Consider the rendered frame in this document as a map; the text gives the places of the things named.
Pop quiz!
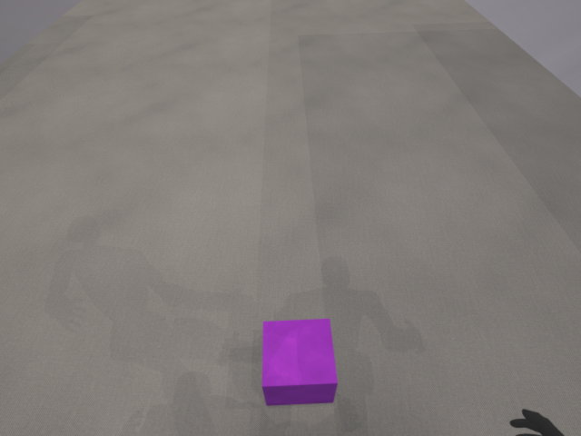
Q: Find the robot right hand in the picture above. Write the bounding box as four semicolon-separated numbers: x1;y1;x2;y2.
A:
510;409;565;436

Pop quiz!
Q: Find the carton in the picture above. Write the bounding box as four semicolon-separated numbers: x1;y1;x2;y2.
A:
262;319;338;406

